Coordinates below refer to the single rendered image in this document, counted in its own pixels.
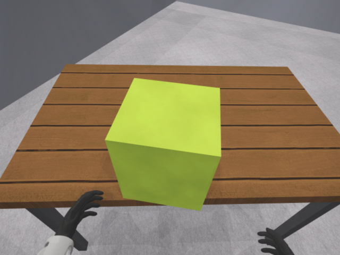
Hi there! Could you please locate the left robot forearm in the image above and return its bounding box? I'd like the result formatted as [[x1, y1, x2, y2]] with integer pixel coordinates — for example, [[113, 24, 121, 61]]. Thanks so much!
[[37, 235, 74, 255]]

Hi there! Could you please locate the table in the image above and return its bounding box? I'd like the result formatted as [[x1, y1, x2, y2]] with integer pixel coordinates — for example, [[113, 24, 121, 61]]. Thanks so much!
[[0, 64, 340, 251]]

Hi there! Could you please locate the carton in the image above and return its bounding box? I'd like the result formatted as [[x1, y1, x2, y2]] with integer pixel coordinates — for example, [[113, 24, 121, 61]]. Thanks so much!
[[105, 78, 221, 211]]

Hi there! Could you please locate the left robot hand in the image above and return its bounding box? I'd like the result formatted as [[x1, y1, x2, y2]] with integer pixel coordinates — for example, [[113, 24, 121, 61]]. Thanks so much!
[[55, 190, 104, 239]]

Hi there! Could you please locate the right robot hand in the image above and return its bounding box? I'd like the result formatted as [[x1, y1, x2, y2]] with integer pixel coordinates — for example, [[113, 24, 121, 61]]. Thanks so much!
[[257, 228, 294, 255]]

